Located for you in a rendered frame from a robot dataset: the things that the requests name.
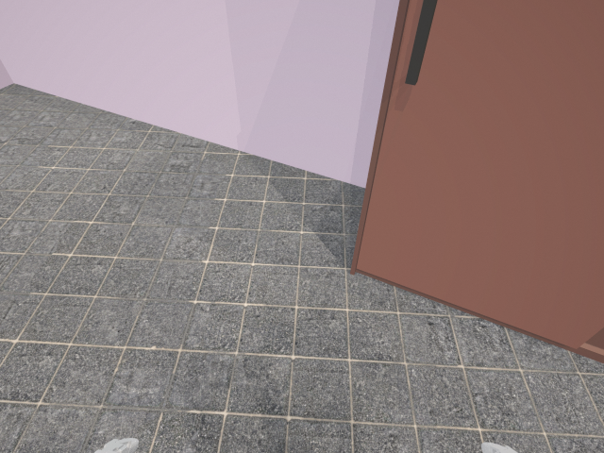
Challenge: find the handle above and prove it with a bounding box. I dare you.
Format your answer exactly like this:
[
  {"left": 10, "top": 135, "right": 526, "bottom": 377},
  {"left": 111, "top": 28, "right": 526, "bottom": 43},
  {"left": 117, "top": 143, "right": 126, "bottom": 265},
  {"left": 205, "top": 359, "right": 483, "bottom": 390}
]
[{"left": 405, "top": 0, "right": 438, "bottom": 85}]

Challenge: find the wardrobe door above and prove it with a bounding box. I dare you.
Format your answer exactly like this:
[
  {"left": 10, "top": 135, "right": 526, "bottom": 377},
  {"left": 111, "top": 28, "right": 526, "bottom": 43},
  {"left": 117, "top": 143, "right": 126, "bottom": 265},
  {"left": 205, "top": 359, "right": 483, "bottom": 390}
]
[
  {"left": 357, "top": 0, "right": 604, "bottom": 349},
  {"left": 585, "top": 328, "right": 604, "bottom": 349}
]

